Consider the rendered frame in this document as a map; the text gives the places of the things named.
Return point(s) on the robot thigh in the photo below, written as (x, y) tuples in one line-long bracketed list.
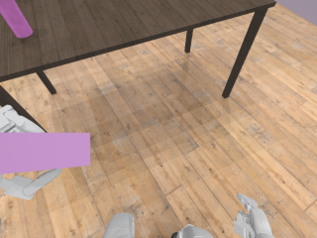
[(121, 225), (193, 232)]

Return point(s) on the sponge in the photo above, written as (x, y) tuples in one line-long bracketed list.
[(22, 152)]

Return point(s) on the robot left thigh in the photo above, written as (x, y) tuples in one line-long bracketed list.
[(121, 225)]

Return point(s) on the robot right thigh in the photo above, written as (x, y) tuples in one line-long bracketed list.
[(193, 232)]

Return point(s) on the right robot hand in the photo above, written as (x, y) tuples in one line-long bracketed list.
[(252, 224)]

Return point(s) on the table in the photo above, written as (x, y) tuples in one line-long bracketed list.
[(65, 31)]

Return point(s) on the left robot hand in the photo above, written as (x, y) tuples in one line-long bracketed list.
[(18, 186)]

